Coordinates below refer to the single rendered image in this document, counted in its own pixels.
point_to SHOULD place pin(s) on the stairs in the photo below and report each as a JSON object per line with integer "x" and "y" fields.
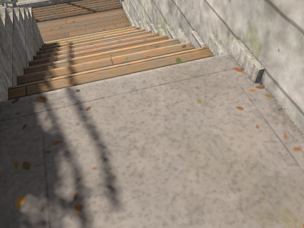
{"x": 94, "y": 57}

